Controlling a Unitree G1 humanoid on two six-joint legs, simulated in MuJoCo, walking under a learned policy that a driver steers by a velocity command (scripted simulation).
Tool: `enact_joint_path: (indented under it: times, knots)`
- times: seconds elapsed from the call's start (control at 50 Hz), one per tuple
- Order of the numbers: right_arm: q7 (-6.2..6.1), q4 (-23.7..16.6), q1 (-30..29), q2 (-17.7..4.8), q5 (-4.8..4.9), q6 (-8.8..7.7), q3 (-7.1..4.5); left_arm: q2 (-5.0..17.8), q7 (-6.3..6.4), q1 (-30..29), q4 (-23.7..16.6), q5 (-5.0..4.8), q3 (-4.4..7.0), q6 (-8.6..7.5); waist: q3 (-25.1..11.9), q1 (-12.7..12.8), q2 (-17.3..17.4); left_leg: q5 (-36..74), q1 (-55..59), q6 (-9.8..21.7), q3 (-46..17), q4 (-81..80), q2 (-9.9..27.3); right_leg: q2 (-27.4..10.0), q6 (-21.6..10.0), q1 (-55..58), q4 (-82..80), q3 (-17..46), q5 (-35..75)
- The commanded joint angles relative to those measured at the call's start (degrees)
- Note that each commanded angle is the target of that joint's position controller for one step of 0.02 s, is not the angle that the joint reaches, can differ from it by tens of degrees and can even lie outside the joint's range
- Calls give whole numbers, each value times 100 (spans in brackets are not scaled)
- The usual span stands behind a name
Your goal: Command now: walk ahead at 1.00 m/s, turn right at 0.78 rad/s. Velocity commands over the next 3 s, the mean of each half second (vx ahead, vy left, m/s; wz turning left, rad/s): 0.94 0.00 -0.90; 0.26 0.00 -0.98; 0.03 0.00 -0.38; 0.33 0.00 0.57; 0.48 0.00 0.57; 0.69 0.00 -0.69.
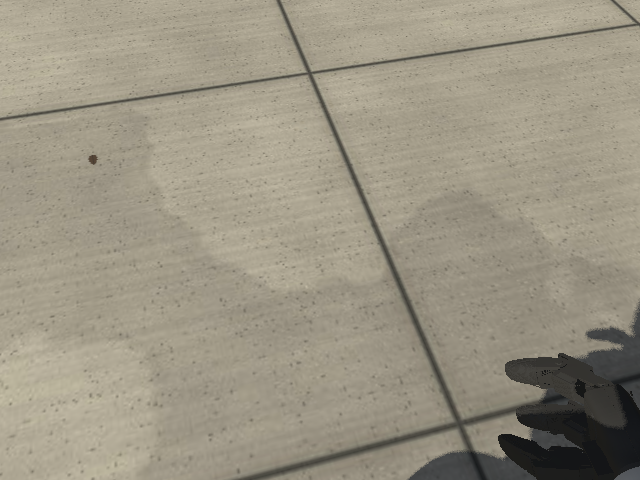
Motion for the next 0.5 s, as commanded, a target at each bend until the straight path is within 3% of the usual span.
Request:
enact_joint_path:
  times: [0.02,0.04,0.06,0.08,0.1,0.14,0.18,0.22,0.26,0.3,0.32,0.34,0.36,0.38,0.4,0.42,0.44,0.48,0.5]
  knots:
    - [-240,374,2561,-1632,-4,124,-712,453,82,-605,-938,-9,-2,-53,-1553,-1391,1417,-4272,4721,1020,-4608,-1971,2546,-292,-229,-4356,3793,-623,508]
    - [-214,353,2170,-1107,52,109,-611,587,58,-1092,-938,98,36,24,-758,-1329,809,-3499,4059,953,-3531,-1894,2247,-583,-235,-4512,3703,-721,952]
    - [-170,448,2075,-844,65,77,-559,540,-7,-1380,-942,159,33,74,-294,-1258,452,-2287,3493,901,-2613,-1903,1974,-755,-195,-4415,3500,-742,1144]
    - [-161,550,2091,-712,57,52,-527,458,-77,-1546,-942,202,37,140,-41,-1152,398,-1450,3110,760,-1892,-2003,1684,-857,-159,-4280,3378,-750,1180]
    - [-161,684,2182,-650,103,-1,-508,328,-142,-1530,-1019,238,16,224,63,-995,711,-897,2901,726,-1459,-2038,1638,-944,-108,-4222,3278,-753,1170]
    - [-103,947,2391,-448,244,-100,-476,143,-208,-1986,-1244,267,-41,367,285,-900,675,275,2826,614,-699,-2156,1534,-1083,-79,-4496,3208,-838,1202]
    - [-76,1064,2390,-408,273,-156,-469,97,-288,-2476,-1557,293,-105,404,349,-802,590,1247,2775,542,27,-2306,1412,-1086,-81,-4661,2972,-1021,1650]
    - [-95,1119,2160,-516,250,-194,-494,119,-377,-2875,-1806,266,-180,381,497,-650,586,1680,2453,426,775,-2520,1170,-1046,-110,-4337,2189,-1222,2321]
    - [-120,1190,2147,-702,244,-201,-526,167,-475,-3278,-1939,246,-250,372,697,-642,281,2223,2168,304,1406,-2761,954,-840,-246,-3571,1028,-1756,2825]
    - [-152,1272,2463,-995,244,-192,-579,275,-487,-3338,-1908,240,-255,361,574,-618,239,4758,2431,209,1685,-2310,936,-341,-445,-2725,493,-2299,2883]
    - [-189,1260,2562,-1217,243,-142,-630,380,-462,-3072,-1829,238,-229,355,335,-437,414,5938,2701,158,1689,-1763,1032,-130,-535,-2331,410,-2393,2684]
    - [-232,1221,2512,-1421,225,-57,-683,556,-420,-2527,-1676,237,-166,345,-12,-91,556,6719,2814,136,1655,-924,1148,47,-638,-1707,385,-2375,2430]
    - [-264,1138,2306,-1587,200,42,-730,785,-360,-1555,-1407,246,-55,331,-494,429,639,7077,2614,180,1553,348,1284,173,-802,-656,375,-2210,2186]
    - [-249,1015,2059,-1601,159,123,-736,1056,-243,-266,-983,246,110,307,-1036,950,499,6256,1838,235,1437,2144,1261,200,-1030,928,33,-1777,2032]
    - [-126,991,2040,-1242,171,125,-689,1346,-67,-371,-882,110,294,370,-821,661,-624,657,452,39,1463,4450,157,-133,-1173,1763,-568,-991,2008]
    - [-105,442,2847,-697,223,60,-501,2147,-14,-1008,-1209,421,386,431,-1278,-374,-1639,-2430,-1812,-330,807,6747,-342,-1840,-2217,3250,-647,1957,4314]
    - [-163,219,2201,-1122,268,-29,-506,2053,58,-687,-1399,277,468,447,-2132,216,-462,-1932,-2272,-281,-219,6834,-335,-2075,-2573,3527,-1482,3061,3912]
    - [-159,146,1821,-1026,204,-97,-423,1549,198,-1152,-1156,153,338,375,-407,-481,427,-1550,-1926,-187,-339,5300,174,-1691,-2045,1426,-2003,2256,4609]
    - [-165,229,1845,-1000,126,-2,-411,1404,214,-1424,-1195,140,281,317,-28,-717,609,-1575,-1489,-223,-308,4963,270,-1486,-1896,566,-1991,1765,5398]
